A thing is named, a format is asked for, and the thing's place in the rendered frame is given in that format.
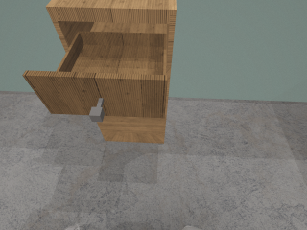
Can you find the handle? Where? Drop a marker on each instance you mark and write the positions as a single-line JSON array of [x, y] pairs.
[[97, 113]]

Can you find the drawer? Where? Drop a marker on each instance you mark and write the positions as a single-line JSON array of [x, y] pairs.
[[127, 70]]

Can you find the cabinet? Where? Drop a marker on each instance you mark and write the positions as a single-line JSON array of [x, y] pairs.
[[120, 16]]

